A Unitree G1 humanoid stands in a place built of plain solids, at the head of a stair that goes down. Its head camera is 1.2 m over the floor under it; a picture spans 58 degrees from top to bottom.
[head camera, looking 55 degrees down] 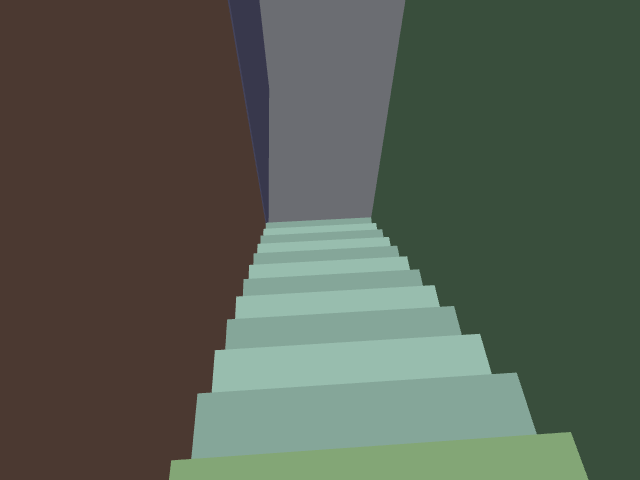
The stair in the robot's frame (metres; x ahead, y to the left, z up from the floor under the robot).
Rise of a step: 0.19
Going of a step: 0.22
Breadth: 1.02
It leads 4 degrees to the left of straight ahead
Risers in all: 12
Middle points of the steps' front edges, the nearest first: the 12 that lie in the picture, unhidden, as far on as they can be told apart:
0.20 -0.14 0.00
0.42 -0.13 -0.19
0.63 -0.11 -0.38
0.85 -0.10 -0.58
1.06 -0.08 -0.77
1.28 -0.07 -0.96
1.49 -0.06 -1.16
1.71 -0.04 -1.35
1.92 -0.03 -1.54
2.13 -0.01 -1.74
2.35 0.00 -1.93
2.56 0.01 -2.12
